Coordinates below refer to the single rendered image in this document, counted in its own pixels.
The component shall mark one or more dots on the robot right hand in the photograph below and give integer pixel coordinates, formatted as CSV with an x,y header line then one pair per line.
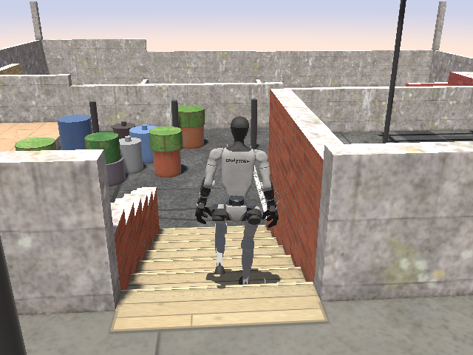
x,y
273,215

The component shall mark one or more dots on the robot left forearm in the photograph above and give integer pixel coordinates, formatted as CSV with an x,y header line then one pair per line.
x,y
204,193

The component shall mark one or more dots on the robot left hand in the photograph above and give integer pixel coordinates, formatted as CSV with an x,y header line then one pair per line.
x,y
201,212

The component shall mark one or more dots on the left robot upper arm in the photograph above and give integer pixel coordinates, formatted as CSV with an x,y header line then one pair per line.
x,y
211,167

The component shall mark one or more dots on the robot right forearm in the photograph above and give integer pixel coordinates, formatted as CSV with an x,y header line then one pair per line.
x,y
270,199

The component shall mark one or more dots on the right robot upper arm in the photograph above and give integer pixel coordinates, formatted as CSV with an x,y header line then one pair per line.
x,y
264,169

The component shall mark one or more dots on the robot head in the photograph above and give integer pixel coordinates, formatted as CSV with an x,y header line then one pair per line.
x,y
239,129

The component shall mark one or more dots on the right robot shin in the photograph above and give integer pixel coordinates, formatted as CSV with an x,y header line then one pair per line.
x,y
247,260

